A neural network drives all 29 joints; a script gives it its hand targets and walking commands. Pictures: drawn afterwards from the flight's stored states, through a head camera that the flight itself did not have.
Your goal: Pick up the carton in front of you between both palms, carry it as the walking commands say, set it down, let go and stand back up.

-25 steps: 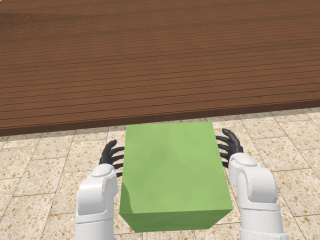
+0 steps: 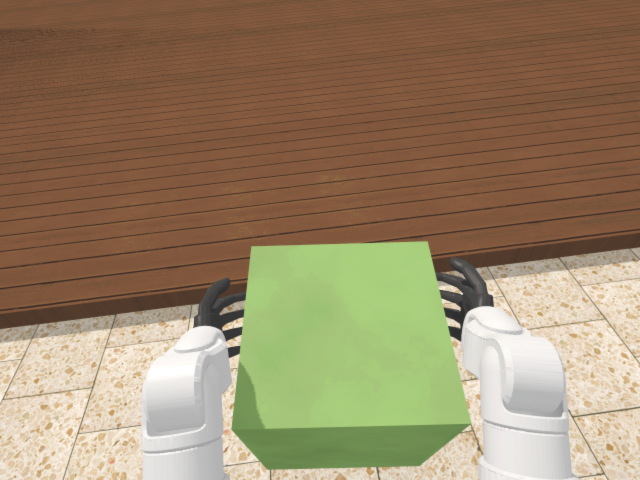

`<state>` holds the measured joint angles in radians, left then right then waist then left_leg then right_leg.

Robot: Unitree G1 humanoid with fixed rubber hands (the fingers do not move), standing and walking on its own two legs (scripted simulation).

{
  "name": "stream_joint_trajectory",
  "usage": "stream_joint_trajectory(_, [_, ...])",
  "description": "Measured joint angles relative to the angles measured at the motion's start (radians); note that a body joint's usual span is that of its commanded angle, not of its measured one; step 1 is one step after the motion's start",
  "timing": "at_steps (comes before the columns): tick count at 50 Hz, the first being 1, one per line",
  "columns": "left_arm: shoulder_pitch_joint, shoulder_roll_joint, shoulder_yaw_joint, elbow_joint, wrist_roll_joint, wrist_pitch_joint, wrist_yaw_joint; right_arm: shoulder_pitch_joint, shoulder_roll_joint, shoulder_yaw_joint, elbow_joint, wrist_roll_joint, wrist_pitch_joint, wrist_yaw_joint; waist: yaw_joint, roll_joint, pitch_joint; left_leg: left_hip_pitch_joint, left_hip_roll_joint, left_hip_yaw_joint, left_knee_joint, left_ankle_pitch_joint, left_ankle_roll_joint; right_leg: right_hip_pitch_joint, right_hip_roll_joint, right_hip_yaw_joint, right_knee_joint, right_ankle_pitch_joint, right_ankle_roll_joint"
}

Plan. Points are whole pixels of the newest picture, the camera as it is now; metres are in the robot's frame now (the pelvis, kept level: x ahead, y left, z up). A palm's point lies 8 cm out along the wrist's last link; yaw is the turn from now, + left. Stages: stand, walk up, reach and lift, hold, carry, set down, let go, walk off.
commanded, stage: carry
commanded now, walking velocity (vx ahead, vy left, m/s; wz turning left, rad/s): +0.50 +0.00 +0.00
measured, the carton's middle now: (341, 364) +0.28 -0.01 +0.01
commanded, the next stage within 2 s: none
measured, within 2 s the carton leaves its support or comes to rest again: neither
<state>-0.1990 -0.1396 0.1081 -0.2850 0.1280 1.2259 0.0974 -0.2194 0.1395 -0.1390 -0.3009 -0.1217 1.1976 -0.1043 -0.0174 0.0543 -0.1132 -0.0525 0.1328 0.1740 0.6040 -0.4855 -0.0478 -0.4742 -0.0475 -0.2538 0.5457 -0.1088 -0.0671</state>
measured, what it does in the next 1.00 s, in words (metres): walks ahead: left foot, then right foot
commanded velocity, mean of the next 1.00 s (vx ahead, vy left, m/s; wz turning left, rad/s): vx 0.40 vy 0.00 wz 0.00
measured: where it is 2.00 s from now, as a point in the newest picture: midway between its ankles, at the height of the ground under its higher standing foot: (335, 327)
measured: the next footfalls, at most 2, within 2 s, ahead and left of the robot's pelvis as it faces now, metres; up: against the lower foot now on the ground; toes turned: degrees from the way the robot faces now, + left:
left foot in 0.42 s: +0.44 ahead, +0.11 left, +0.00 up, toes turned +11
right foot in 0.86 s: +0.74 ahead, -0.09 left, +0.00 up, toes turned -10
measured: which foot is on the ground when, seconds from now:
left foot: down 0.00-0.00, up 0.02-0.40, down 0.42-0.86, up 0.88-1.00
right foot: down 0.00-0.44, up 0.46-0.84, down 0.86-1.00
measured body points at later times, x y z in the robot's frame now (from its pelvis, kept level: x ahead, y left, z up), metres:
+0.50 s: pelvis +0.33 +0.03 +0.01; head +0.34 +0.04 +0.46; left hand +0.62 +0.17 +0.09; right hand +0.61 -0.13 +0.10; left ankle +0.40 +0.10 -0.72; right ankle +0.14 -0.08 -0.65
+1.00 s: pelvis +0.63 -0.01 +0.00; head +0.69 -0.03 +0.45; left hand +1.02 +0.13 +0.15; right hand +1.04 -0.17 +0.14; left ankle +0.50 +0.10 -0.62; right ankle +0.70 -0.08 -0.72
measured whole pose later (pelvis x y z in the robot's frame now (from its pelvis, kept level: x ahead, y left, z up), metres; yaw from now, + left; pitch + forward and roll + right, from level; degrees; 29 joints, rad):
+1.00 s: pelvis +0.63 -0.01 +0.00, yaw -1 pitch +4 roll +0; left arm -0.87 0.01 0.22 0.06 0.05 1.39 0.16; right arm -0.90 -0.07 -0.25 0.08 -0.04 1.36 -0.16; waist 0.04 0.04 0.07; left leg -0.43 0.01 0.04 1.23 -0.49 0.03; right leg -0.48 -0.02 -0.19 0.59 -0.19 -0.08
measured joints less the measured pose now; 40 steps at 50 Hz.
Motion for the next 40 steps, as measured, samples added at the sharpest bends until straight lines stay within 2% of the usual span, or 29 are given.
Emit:
stream_joint_trajectory(2, [-0.006, -0.001, -0.010, 0.032, 0.005, -0.010, -0.001, 0.009, -0.002, -0.012, 0.010, -0.001, -0.005, 0.002, 0.013, -0.012, 0.017, -0.150, -0.015, -0.075, 0.315, 0.012, 0.017, 0.026, -0.001, -0.002, 0.021, -0.089, -0.021])
stream_joint_trajectory(3, [-0.002, 0.000, -0.011, 0.037, 0.005, -0.011, -0.001, 0.012, 0.001, -0.015, 0.015, -0.002, -0.005, 0.003, 0.018, -0.019, 0.028, -0.224, -0.028, -0.094, 0.433, 0.024, 0.030, 0.048, -0.002, -0.002, 0.002, -0.100, -0.017])
stream_joint_trajectory(4, [0.005, 0.001, -0.012, 0.036, 0.004, -0.012, 0.000, 0.015, 0.002, -0.010, 0.019, -0.004, -0.007, 0.002, 0.023, -0.026, 0.039, -0.290, -0.036, -0.101, 0.505, 0.048, 0.041, 0.074, -0.003, -0.001, -0.027, -0.092, -0.007])
stream_joint_trajectory(6, [0.024, 0.003, -0.012, 0.021, 0.000, -0.016, 0.002, 0.020, 0.000, 0.004, 0.022, -0.004, -0.013, 0.003, 0.034, -0.036, 0.057, -0.392, -0.040, -0.097, 0.527, 0.111, 0.055, 0.133, 0.000, 0.004, -0.092, -0.089, -0.002])
stream_joint_trajectory(12, [0.053, 0.007, -0.009, -0.033, -0.013, -0.040, 0.005, 0.035, -0.002, 0.039, -0.007, -0.010, -0.046, 0.008, 0.047, -0.052, 0.062, -0.535, -0.038, -0.065, 0.237, 0.257, 0.051, 0.308, 0.000, 0.029, -0.244, -0.120, 0.022])
stream_joint_trajectory(19, [0.052, 0.007, -0.027, -0.089, -0.013, -0.019, 0.005, 0.056, -0.005, 0.043, -0.082, -0.001, -0.028, 0.004, 0.031, -0.057, 0.031, -0.478, -0.064, 0.030, -0.100, 0.418, 0.068, 0.504, -0.007, 0.043, -0.254, -0.275, 0.087])
stream_joint_trajectory(20, [0.050, 0.007, -0.026, -0.096, -0.011, -0.010, 0.005, 0.052, -0.005, 0.042, -0.084, 0.001, -0.021, 0.004, 0.029, -0.061, 0.028, -0.444, -0.074, 0.052, -0.132, 0.408, 0.072, 0.520, -0.016, 0.049, -0.212, -0.319, 0.099])
stream_joint_trajectory(21, [0.046, 0.008, -0.021, -0.102, -0.010, -0.002, 0.005, 0.043, -0.003, 0.042, -0.079, 0.003, -0.018, 0.003, 0.026, -0.073, 0.026, -0.418, -0.086, 0.067, -0.132, 0.410, 0.097, 0.517, -0.036, 0.054, -0.132, -0.372, 0.106])
stream_joint_trajectory(22, [0.039, 0.008, -0.008, -0.103, -0.010, 0.004, 0.006, 0.031, -0.001, 0.044, -0.062, 0.003, -0.021, 0.003, 0.019, -0.095, 0.028, -0.418, -0.095, 0.082, -0.081, 0.382, 0.123, 0.475, -0.068, 0.068, 0.003, -0.376, 0.103])
stream_joint_trajectory(23, [0.033, 0.007, 0.003, -0.104, -0.011, 0.013, 0.008, 0.017, 0.001, 0.043, -0.048, 0.004, -0.019, 0.003, 0.009, -0.099, 0.034, -0.414, -0.095, 0.089, -0.044, 0.342, 0.137, 0.406, -0.072, 0.106, 0.170, -0.373, 0.099])
stream_joint_trajectory(25, [0.018, 0.004, 0.017, -0.115, -0.013, 0.033, 0.011, -0.005, 0.005, 0.035, -0.046, 0.011, -0.004, -0.003, -0.001, -0.085, 0.057, -0.377, -0.088, 0.090, -0.050, 0.296, 0.136, 0.247, -0.043, 0.173, 0.469, -0.356, 0.080])
stream_joint_trajectory(27, [-0.002, 0.000, 0.021, -0.136, -0.017, 0.050, 0.015, -0.017, 0.007, 0.022, -0.074, 0.020, 0.012, -0.006, -0.008, -0.075, 0.079, -0.321, -0.090, 0.090, -0.105, 0.291, 0.124, 0.116, -0.031, 0.187, 0.595, -0.299, 0.058])
stream_joint_trajectory(30, [-0.046, -0.008, 0.025, -0.172, -0.020, 0.061, 0.020, -0.043, 0.013, -0.002, -0.133, 0.031, 0.029, -0.011, -0.014, -0.064, 0.096, -0.236, -0.094, 0.083, -0.193, 0.286, 0.122, -0.021, -0.036, 0.181, 0.549, -0.224, 0.049])
stream_joint_trajectory(34, [-0.126, -0.002, 0.036, -0.186, -0.021, 0.074, 0.022, -0.113, 0.017, -0.036, -0.162, 0.036, 0.043, -0.015, -0.014, -0.057, 0.085, -0.132, -0.096, 0.069, -0.265, 0.251, 0.104, -0.116, -0.044, 0.163, 0.354, -0.143, 0.055])
stream_joint_trajectory(37, [-0.212, 0.035, 0.044, -0.139, -0.028, 0.097, 0.027, -0.206, -0.012, -0.047, -0.108, 0.037, 0.065, -0.021, -0.009, -0.059, 0.070, -0.059, -0.099, 0.062, -0.279, 0.198, 0.084, -0.133, -0.045, 0.140, 0.190, -0.068, 0.048])
stream_joint_trajectory(40, [-0.320, 0.085, 0.056, -0.043, -0.046, 0.130, 0.036, -0.323, -0.057, -0.049, -0.002, 0.040, 0.097, -0.032, -0.006, -0.060, 0.059, 0.007, -0.100, 0.054, -0.255, 0.120, 0.059, -0.118, -0.031, 0.114, 0.077, 0.000, 0.027])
